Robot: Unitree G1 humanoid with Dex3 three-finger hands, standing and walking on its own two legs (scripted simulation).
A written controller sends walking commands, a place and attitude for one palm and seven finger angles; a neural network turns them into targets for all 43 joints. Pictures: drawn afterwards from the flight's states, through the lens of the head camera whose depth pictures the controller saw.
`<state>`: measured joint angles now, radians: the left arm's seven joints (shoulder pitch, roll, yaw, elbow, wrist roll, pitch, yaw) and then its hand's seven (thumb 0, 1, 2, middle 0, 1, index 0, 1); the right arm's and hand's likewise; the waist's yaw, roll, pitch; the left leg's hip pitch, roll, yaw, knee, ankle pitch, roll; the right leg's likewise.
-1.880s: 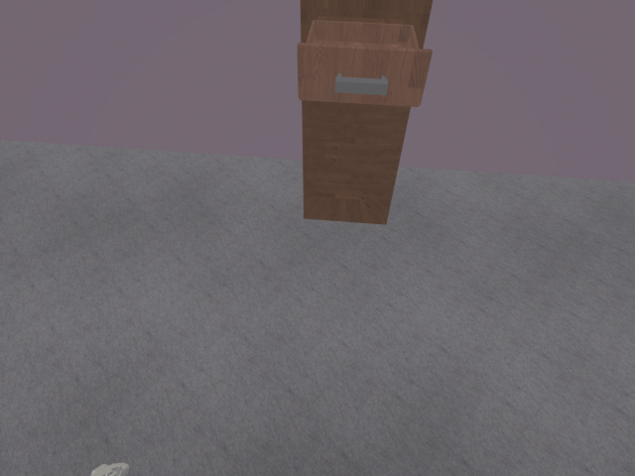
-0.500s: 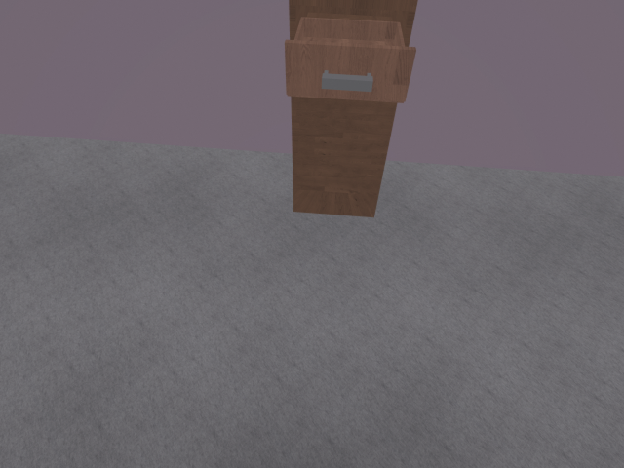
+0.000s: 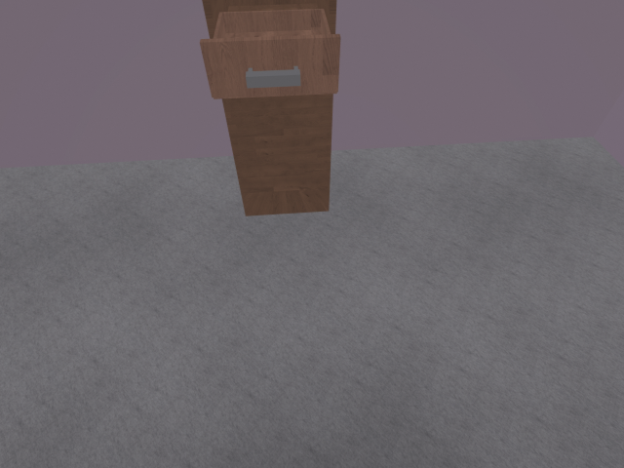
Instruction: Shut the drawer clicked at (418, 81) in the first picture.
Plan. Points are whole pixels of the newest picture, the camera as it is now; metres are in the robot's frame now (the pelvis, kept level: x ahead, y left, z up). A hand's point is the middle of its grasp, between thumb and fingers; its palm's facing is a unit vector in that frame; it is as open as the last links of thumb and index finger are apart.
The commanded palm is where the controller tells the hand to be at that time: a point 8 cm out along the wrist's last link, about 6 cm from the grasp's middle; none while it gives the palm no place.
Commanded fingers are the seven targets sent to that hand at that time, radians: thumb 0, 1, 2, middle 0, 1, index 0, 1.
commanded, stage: walk to a spot facing it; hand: left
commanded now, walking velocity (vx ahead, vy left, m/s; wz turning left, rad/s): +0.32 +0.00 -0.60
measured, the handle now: (273, 74) +0.96 +0.16 +0.04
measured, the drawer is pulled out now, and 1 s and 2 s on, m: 0.28 0.28 0.28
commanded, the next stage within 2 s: turn to face it in 1.00 s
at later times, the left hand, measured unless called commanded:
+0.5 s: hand (223, 463) +0.16 +0.15 -0.16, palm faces -0.08 -0.98 -0.18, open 7.4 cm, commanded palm none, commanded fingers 0.00 0.90 0.90 -0.20 -0.30 -0.20 -0.30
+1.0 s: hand (280, 254) +0.55 +0.11 -0.16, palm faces -0.45 -0.87 -0.19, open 7.4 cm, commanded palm none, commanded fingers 0.00 0.90 0.90 -0.20 -0.30 -0.20 -0.30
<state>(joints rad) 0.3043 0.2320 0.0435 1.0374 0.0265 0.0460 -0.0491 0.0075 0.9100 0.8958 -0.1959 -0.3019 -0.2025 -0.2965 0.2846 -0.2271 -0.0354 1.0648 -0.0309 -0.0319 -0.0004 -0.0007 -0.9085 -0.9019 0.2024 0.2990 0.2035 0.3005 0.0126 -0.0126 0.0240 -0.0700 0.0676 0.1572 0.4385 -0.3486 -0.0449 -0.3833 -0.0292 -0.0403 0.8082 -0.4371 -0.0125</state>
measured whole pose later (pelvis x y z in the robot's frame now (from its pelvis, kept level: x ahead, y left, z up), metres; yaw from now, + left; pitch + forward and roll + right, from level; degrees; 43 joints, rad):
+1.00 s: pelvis +0.36 -0.01 +0.00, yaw -29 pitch -1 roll +0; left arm 0.15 0.22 0.09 0.93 0.03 0.06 -0.03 0.00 0.92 0.90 -0.19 -0.30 -0.20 -0.30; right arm 0.36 -0.19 -0.05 1.04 -0.03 -0.03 -0.02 0.00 -0.92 -0.90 0.20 0.30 0.20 0.30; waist -0.02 -0.04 0.07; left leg -0.10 0.07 0.33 0.47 -0.34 0.03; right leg -0.58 -0.08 -0.08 0.92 -0.21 0.03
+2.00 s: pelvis +0.40 -0.05 +0.01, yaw -10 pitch +1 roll -2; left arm 0.16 0.23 0.08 0.93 0.01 0.06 0.02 0.01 0.91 0.90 -0.19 -0.30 -0.20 -0.30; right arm 0.22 -0.22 -0.07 0.95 -0.03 0.04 0.00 0.00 -0.91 -0.90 0.20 0.30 0.20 0.30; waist -0.03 0.01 0.04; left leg -0.30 -0.05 -0.09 0.47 -0.18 0.04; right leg -0.37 -0.04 0.01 0.81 -0.42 0.08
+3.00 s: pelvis +0.44 -0.04 +0.01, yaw +3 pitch -2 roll +1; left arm 0.19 0.19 0.05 1.04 0.02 0.03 -0.03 0.01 0.91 0.90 -0.19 -0.30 -0.20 -0.30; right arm 0.46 -0.14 -0.03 1.12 -0.03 -0.04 -0.02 0.00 -0.92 -0.90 0.20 0.30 0.20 0.30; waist -0.05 -0.03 0.03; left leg 0.05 -0.02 0.07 0.28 -0.30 0.03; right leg -0.50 -0.10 -0.06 0.81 -0.24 0.03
